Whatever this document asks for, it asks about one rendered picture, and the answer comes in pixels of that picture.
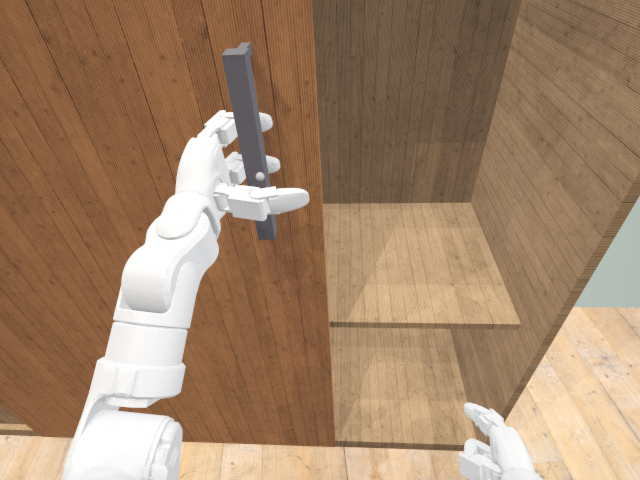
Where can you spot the robot left hand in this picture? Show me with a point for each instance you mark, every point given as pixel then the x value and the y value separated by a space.
pixel 203 168

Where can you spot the wardrobe door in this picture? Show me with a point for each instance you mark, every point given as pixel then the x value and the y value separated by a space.
pixel 6 417
pixel 98 100

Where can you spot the robot right hand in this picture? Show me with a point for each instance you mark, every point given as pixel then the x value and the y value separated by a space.
pixel 506 451

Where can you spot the robot left upper arm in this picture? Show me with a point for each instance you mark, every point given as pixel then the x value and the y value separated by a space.
pixel 119 445

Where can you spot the handle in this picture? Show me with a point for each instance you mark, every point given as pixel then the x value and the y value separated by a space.
pixel 241 87

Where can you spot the left robot forearm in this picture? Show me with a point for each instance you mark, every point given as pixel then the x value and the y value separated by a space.
pixel 143 360

